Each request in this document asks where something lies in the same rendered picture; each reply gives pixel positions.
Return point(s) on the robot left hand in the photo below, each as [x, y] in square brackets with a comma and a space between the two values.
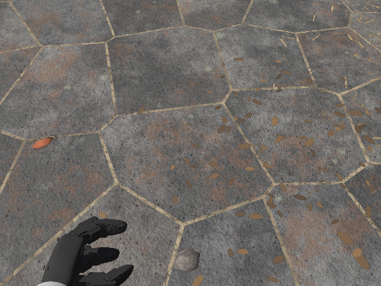
[71, 257]

